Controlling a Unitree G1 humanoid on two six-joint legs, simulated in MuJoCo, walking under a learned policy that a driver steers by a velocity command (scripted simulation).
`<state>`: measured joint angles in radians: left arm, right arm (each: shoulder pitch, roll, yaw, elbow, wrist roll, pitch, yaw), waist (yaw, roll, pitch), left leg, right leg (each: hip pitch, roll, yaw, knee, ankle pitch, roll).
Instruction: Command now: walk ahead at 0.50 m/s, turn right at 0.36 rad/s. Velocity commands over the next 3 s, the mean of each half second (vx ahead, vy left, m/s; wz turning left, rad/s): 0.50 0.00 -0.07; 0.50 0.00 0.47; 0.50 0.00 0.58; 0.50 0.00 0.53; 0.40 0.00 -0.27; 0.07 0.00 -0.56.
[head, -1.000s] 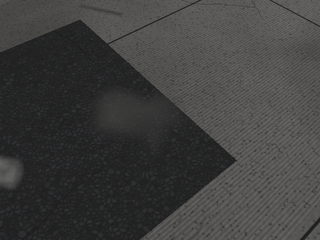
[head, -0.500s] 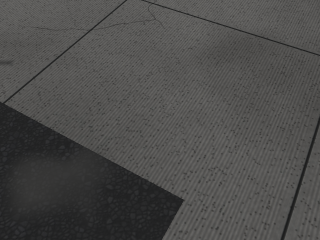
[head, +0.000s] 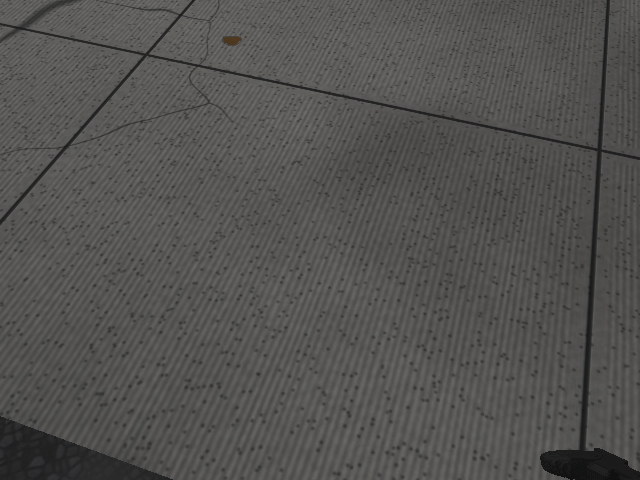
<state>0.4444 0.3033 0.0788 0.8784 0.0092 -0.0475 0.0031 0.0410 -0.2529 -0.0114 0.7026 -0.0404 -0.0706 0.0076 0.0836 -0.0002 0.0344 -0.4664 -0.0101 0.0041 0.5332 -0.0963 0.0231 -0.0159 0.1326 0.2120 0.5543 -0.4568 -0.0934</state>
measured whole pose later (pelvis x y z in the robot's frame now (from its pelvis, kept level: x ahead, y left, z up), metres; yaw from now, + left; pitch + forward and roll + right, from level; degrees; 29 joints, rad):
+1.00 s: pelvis +0.49 +0.02 +0.00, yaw +18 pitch +1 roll -1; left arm 0.41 0.23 0.04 0.94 0.02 -0.07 0.02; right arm 0.03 -0.23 -0.04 0.74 -0.04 0.00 0.07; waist 0.06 0.01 0.06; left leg -0.51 0.01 0.12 0.62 -0.18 0.13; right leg 0.10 -0.04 -0.32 0.35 -0.44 0.02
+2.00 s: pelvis +0.94 +0.28 +0.02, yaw +52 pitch +2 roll -2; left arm 0.42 0.25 0.04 0.89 0.02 -0.08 -0.01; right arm 0.05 -0.26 -0.03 0.70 -0.04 0.00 0.07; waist 0.08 0.03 0.04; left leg -0.59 0.04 0.02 0.67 -0.11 0.06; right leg 0.05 -0.01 -0.22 0.24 -0.31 0.00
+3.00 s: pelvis +1.13 +0.52 +0.02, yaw +22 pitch +2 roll +1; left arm 0.23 0.28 0.09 0.77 0.02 0.05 -0.01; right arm 0.16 -0.26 -0.05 0.78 -0.01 0.04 -0.04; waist 0.04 0.00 0.04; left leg -0.43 -0.01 -0.08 0.80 -0.39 -0.03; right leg -0.36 0.16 0.15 0.43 -0.08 -0.09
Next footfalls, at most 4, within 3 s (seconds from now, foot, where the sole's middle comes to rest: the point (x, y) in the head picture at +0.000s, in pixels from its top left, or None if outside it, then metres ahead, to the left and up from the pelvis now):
0.48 right None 0.39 -0.11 -0.76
1.02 left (293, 399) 0.62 0.14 -0.76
1.56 right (306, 264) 0.98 0.15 -0.76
2.06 left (171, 255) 0.98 0.49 -0.76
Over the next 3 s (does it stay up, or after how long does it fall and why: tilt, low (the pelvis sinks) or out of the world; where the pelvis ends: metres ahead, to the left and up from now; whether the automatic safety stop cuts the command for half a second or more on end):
stays up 1.13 0.52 0.02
